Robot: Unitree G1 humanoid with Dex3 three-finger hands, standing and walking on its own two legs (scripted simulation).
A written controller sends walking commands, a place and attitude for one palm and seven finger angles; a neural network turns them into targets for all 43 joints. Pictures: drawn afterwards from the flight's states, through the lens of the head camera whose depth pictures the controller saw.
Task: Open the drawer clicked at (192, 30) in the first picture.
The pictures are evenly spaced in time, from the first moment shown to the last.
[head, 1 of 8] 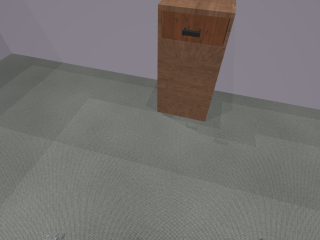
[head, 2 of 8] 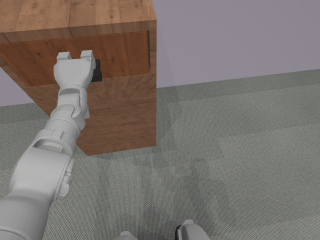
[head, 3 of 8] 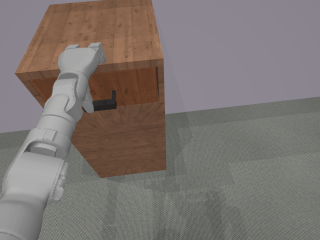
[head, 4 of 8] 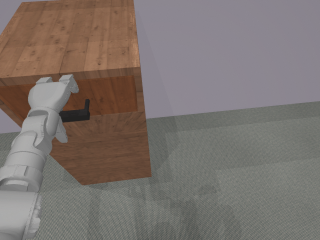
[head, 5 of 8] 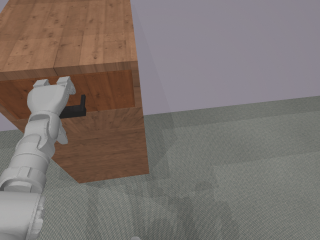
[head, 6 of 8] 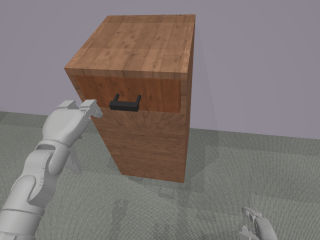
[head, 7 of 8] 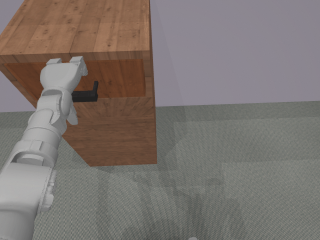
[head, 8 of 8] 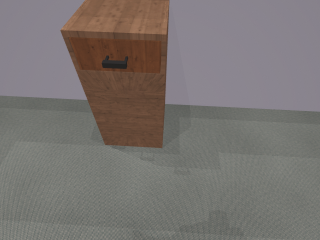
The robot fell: no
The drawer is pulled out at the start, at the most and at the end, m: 0.00 0.00 0.00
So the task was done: no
